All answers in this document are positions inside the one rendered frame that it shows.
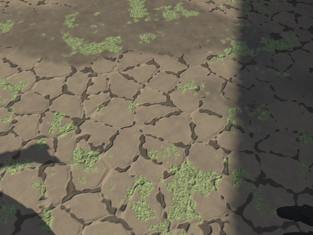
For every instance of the right robot hand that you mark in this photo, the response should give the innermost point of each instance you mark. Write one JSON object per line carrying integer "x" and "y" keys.
{"x": 297, "y": 213}

